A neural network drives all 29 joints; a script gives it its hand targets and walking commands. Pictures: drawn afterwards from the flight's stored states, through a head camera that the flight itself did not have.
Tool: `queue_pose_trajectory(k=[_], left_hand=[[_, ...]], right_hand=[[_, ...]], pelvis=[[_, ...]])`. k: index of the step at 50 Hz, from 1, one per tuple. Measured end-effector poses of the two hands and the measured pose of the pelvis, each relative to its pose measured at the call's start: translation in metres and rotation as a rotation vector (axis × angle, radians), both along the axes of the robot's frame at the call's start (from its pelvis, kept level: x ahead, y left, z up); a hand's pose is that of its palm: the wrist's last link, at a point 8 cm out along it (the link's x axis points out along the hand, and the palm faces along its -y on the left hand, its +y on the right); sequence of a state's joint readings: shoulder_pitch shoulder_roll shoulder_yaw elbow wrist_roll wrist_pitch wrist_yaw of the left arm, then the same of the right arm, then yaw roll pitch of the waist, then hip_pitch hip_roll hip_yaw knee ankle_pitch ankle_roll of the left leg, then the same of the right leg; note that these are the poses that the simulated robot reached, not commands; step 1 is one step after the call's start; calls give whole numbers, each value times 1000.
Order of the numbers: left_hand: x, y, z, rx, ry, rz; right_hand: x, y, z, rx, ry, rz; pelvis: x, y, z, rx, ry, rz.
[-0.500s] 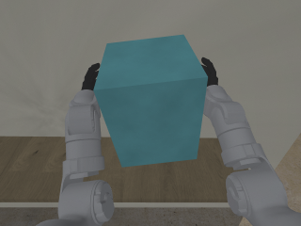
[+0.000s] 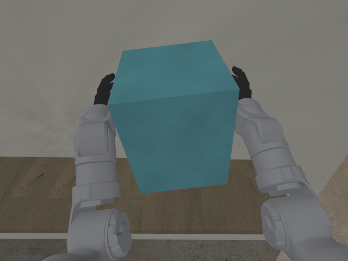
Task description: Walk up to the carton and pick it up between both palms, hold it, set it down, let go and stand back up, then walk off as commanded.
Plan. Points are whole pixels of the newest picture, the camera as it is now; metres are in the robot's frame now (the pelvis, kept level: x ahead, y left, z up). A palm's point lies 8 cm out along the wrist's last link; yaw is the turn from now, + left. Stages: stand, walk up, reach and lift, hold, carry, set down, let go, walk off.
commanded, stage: hold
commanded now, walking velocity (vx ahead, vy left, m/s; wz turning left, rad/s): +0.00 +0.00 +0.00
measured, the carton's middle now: (175, 118) +0.37 +0.00 +0.21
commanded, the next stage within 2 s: none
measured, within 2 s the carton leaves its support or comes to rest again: neither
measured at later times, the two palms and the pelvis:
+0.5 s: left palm (103, 108) +0.36 +0.15 +0.24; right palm (240, 101) +0.37 -0.14 +0.25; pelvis +0.00 +0.00 +0.00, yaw +0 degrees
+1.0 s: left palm (103, 108) +0.36 +0.15 +0.24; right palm (240, 101) +0.37 -0.14 +0.25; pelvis +0.00 +0.00 +0.00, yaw +0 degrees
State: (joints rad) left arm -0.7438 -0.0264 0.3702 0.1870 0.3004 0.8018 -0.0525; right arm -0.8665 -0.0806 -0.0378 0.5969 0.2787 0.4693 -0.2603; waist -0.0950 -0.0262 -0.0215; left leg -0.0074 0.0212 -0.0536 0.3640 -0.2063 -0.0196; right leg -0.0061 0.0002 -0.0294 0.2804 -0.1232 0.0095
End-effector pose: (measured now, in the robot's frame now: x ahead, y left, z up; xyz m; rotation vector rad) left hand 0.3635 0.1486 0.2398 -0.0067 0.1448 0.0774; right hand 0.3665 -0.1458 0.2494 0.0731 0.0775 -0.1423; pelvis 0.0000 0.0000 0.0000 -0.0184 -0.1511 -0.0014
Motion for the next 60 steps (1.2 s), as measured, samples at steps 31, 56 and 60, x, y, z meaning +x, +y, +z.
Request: queue_pose_trajectory(k=[31,56,60], left_hand=[[0,1,3,2,-4,-2],[0,0,-1,-1,0,-2],[-1,0,1,1,-6,-1]], right_hand=[[0,1,3,-1,-2,-2],[0,0,1,-3,4,-2],[-2,0,2,-2,-3,-1]], pelvis=[[-1,1,0,0,3,2],[1,0,0,-1,-1,3],[1,1,0,-1,0,1]])
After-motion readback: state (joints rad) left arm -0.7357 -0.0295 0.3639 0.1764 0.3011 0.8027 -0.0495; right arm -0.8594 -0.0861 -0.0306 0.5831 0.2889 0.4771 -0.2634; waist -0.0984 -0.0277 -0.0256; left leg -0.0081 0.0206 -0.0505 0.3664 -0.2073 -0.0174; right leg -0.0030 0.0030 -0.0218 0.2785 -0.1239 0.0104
